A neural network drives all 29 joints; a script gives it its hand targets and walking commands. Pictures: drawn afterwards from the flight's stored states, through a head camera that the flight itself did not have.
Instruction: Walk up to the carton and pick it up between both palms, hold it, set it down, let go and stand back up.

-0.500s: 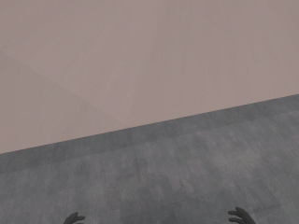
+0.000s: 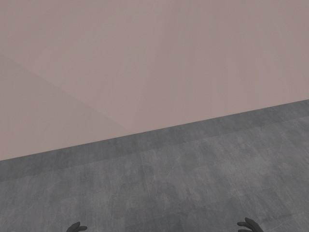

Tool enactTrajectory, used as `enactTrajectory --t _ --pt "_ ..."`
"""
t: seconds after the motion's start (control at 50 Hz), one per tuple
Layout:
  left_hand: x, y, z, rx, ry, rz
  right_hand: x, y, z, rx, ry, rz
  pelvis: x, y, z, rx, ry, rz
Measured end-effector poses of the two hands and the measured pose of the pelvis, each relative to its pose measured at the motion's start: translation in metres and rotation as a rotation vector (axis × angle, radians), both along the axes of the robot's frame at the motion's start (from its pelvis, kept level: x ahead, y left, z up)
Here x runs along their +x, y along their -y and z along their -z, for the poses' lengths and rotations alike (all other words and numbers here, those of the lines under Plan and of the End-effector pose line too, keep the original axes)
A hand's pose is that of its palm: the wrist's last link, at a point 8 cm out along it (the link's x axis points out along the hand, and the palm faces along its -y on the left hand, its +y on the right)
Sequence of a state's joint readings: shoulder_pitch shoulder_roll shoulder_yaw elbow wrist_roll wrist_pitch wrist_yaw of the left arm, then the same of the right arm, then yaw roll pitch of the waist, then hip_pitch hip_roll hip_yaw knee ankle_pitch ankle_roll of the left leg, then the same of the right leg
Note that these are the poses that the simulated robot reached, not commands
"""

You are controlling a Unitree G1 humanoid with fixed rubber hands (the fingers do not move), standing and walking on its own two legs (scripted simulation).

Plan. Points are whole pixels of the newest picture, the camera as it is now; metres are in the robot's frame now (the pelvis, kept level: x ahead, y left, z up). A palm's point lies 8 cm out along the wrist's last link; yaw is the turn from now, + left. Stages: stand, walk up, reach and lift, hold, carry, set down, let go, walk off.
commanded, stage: stand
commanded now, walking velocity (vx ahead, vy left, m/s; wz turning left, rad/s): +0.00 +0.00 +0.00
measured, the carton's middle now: out of the picture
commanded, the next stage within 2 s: walk up in 0.42 s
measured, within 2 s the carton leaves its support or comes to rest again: neither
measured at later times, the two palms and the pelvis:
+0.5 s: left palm out of the picture +0.11 +0.25 -0.09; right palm out of the picture +0.11 -0.25 -0.10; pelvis +0.00 +0.00 +0.00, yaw +0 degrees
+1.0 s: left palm out of the picture +0.14 +0.21 -0.10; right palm out of the picture +0.00 -0.34 -0.13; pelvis -0.05 -0.02 -0.03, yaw -23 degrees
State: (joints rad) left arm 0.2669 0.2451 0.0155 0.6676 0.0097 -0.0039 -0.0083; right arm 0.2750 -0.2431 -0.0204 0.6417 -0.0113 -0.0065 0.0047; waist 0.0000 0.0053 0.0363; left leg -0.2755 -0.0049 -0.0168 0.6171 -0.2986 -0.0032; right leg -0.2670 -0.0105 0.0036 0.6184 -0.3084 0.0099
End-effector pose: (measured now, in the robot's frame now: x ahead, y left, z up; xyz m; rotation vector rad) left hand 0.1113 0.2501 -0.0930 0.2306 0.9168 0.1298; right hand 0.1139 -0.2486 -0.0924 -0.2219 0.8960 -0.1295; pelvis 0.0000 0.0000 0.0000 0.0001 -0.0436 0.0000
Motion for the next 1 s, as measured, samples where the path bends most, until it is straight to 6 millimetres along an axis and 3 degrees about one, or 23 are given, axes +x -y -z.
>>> enactTrajectory --t 0.6,0.72,0.88,1.0 --pt "-0.005 0.002 0.001 0.005 -0.027 -0.010 -0.005 0.005 0.004 0.001 -0.037 0.003 0.002 0.004 -0.001 0.000 -0.004 -0.005" --pt "-0.003 -0.005 0.005 0.076 -0.107 0.113 -0.004 0.033 0.006 -0.053 0.036 0.096 -0.012 0.006 0.010 0.021 0.009 0.120" --pt "0.016 0.009 0.001 0.172 -0.108 0.259 -0.047 0.092 0.035 -0.080 0.048 0.252 -0.036 0.024 0.031 0.020 0.036 0.282" --pt "0.031 0.035 0.004 0.173 -0.126 0.372 -0.114 0.091 0.040 -0.051 -0.019 0.387 -0.051 0.024 0.025 -0.005 0.030 0.409"
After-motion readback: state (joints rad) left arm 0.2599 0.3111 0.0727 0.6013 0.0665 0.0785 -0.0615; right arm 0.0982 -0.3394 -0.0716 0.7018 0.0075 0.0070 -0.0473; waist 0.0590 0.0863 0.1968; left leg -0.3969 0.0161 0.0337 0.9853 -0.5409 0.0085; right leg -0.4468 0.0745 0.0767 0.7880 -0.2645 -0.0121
